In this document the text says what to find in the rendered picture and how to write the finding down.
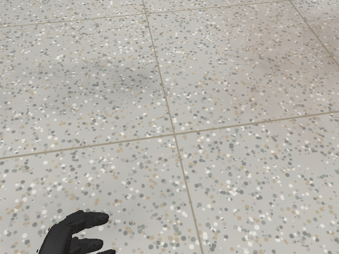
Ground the robot left hand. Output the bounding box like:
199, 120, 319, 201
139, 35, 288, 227
37, 210, 115, 254

